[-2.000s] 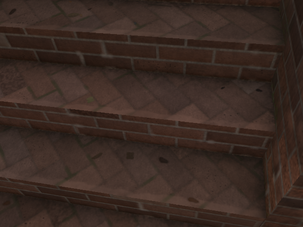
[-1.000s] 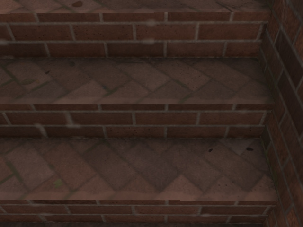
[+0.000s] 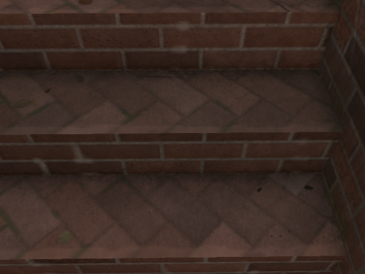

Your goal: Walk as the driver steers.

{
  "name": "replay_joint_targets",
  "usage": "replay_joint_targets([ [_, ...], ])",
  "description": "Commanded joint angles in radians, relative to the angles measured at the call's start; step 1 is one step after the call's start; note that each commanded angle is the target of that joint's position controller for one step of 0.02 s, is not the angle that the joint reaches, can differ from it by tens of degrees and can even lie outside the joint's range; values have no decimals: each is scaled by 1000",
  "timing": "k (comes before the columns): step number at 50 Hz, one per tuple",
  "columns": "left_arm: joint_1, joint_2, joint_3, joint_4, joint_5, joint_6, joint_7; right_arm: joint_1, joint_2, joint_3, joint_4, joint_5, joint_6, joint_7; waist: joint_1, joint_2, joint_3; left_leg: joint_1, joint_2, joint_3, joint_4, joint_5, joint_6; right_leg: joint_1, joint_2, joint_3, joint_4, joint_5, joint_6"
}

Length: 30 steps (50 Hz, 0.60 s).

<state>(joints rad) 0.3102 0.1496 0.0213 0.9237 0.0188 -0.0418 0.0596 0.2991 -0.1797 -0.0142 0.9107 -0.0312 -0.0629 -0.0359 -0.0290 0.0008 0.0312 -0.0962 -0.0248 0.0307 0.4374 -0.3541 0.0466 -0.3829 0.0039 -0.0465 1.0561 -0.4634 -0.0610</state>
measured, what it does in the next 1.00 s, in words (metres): climbs, turning left: right foot 0.19 m higher, then left foot 0.19 m higher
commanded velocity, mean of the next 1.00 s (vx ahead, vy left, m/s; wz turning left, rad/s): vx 0.49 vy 0.00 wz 0.23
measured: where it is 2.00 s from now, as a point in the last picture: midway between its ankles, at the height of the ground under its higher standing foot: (114, 46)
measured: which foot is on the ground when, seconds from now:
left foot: down 0.00-0.30, up 0.32-0.82, down 0.84-1.00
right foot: up 0.00-0.26, down 0.28-0.84, up 0.86-1.00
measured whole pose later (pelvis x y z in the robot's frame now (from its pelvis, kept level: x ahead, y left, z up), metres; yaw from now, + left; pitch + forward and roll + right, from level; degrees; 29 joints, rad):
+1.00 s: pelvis +0.42 -0.02 +0.29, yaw +16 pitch +2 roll +2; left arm 0.15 0.17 0.05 0.65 0.04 -0.11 0.01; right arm 0.13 -0.22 -0.09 0.75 -0.04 0.03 0.00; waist 0.03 0.01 0.01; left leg -0.71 -0.15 0.12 1.07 -0.41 0.16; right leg -0.75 -0.03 0.11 2.05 0.01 -0.06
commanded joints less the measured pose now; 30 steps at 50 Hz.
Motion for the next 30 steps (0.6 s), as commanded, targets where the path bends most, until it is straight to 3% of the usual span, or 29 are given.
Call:
replay_joint_targets([
  [1, -128, 19, 24, -133, 5, 15, 19, 203, -190, -52, 33, -26, -3, -4, -41, 122, 82, 191, 423, -330, -154, 711, 321, -603, -25, 81, 816, -189, -12],
  [3, -263, -7, 13, -237, 16, 29, 33, 205, -168, -41, 50, -35, -28, 3, -20, 76, 95, 184, 416, -270, -182, 519, 233, -810, -21, 146, 1027, -230, -51],
  [5, -328, -25, -6, -315, 22, 26, 18, 202, -144, -26, 61, -25, -31, 12, 1, 22, 90, 129, 358, -196, -259, 237, 152, -853, -23, 92, 976, -182, -76],
  [6, -366, -35, -16, -354, 24, 29, 8, 191, -144, -20, 61, -20, -35, 9, 6, 19, 103, 76, 336, -171, -304, 167, 140, -852, -36, 53, 922, -158, -69],
  [7, -418, -59, -25, -390, 27, 34, 7, 225, -148, -20, 74, -15, -41, 8, -20, 86, 110, 104, 352, -191, -322, 181, 166, -951, -36, 18, 1040, -200, -66],
  [9, -496, -59, -42, -477, 22, 40, 5, 239, -165, -18, 87, -7, -53, -2, -15, 88, 131, 130, 367, -172, -373, 153, 159, -1052, -88, 24, 993, -244, -58],
  [10, -534, -86, -71, -533, 28, 37, 0, 236, -151, -12, 111, 13, -41, -6, 9, 69, 133, 56, 309, -127, -408, 177, 115, -975, -134, 32, 792, -249, -78],
  [11, -540, -81, -79, -566, 27, 34, -3, 222, -135, -3, 114, 22, -35, -13, 6, 90, 129, 11, 289, -77, -473, 400, 128, -878, -143, -20, 636, -223, -80],
  [12, -470, -84, -99, -523, -29, 29, -12, 131, -125, 5, 74, 77, -23, -14, 78, 15, 10, -296, 206, 6, -454, 1006, 143, -254, -65, -72, 204, -160, -102],
  [13, -189, -12, -49, -427, -45, 48, 7, 203, -230, -23, 58, 98, -32, 3, 153, 73, -263, -244, 207, -31, -241, 1328, 163, 154, 41, -63, 198, -42, -78],
  [14, 66, 62, 1, -332, -5, 72, 4, 172, -377, -61, 49, 122, -47, 29, 280, 132, -453, -133, 245, -14, -3, 1733, 155, 293, 129, -101, 168, 5, -63],
  [15, 274, 241, 60, -247, 59, 78, 19, 81, -351, -70, 8, 155, -63, 68, 384, -121, -522, -277, 145, -81, 424, 1484, 76, 400, -51, 360, -131, -242, -131],
  [16, 295, 349, 84, -201, 72, 99, 37, 22, -237, -63, -34, 100, -77, 110, 344, -451, -558, -411, -110, -190, 793, 295, 51, 400, -258, 902, -691, -433, -198],
  [17, 108, 326, 88, -210, 44, 96, 35, 80, -123, -53, -43, 11, -80, 122, 225, -356, -497, -543, -140, -389, 1265, 228, 46, 298, -324, 1128, -809, -612, -169],
  [18, -52, 285, 78, -191, 24, 87, 19, -1, -73, -44, -114, -12, -62, 120, 126, -212, -310, -682, -88, -308, 1454, 281, 38, 137, -296, 1063, -776, -689, -153],
  [19, -143, 186, 53, -128, 20, 63, 4, -48, -14, -28, -162, -28, -49, 100, 46, -108, -102, -791, -48, -210, 1482, 332, 52, -20, -267, 864, -643, -628, -159],
  [20, -143, 66, 22, -62, 22, 39, -7, -62, 33, -12, -179, -40, -37, 75, 3, -16, -13, -829, -38, -202, 1492, 342, 64, -127, -240, 664, -552, -439, -123],
  [21, -134, -33, -3, 0, 34, 22, -12, -34, 84, 5, -174, -25, -16, 62, -43, -10, 9, -843, -45, -222, 1521, 323, 69, -173, -214, 490, -516, -290, -81],
  [22, -115, -81, -18, 40, 45, 3, -22, -31, 118, 18, -188, -5, 0, 52, -53, -80, 27, -924, -59, -232, 1644, 254, 81, -166, -218, 421, -545, -208, -78],
  [23, -44, -14, 3, 73, 27, -37, -29, -55, 126, 20, -203, -12, 7, 45, -27, -74, 35, -1003, -67, -224, 1730, 242, 95, -96, -216, 341, -604, -25, -89],
  [24, 11, 16, 12, 113, 16, -60, -41, -49, 139, 25, -213, -17, 14, 35, -44, -71, 26, -1076, -45, -238, 1726, 220, 102, -18, -218, 267, -622, 116, -73],
  [25, 16, 11, 10, 126, 13, -73, -49, -77, 117, 22, -224, -3, 18, 28, -47, -56, 36, -1094, -42, -235, 1684, 205, 96, -21, -215, 196, -655, 169, -57],
  [26, -9, 46, 17, 101, 7, -79, -48, -72, 76, 10, -199, 23, 23, 44, -59, 36, 29, -993, -50, -231, 1566, 238, 84, -87, -236, 144, -683, 251, -36],
  [27, 34, 51, 16, 119, 20, -86, -45, -91, 82, 4, -182, 41, 31, 38, -34, 2, 20, -1059, -87, -195, 1752, 227, 81, -50, -269, 150, -704, 272, -75],
  [28, 55, 51, 16, 110, 14, -87, -40, -113, 80, -2, -190, 36, 37, 35, -29, 31, 33, -1126, -72, -215, 1799, 225, 74, -10, -286, 132, -715, 265, -67],
  [29, 63, 66, 16, 114, 5, -91, -37, -198, 96, 3, -227, 29, 44, 34, -21, 21, 70, -1209, -70, -205, 1817, 188, 75, 20, -289, 98, -750, 249, -58],
  [30, 106, 82, 15, 129, 11, -95, -39, -301, 139, 20, -274, 40, 44, 24, 17, -48, 85, -1356, -82, -175, 1986, 108, 92, 98, -319, 95, -797, 277, -66],
])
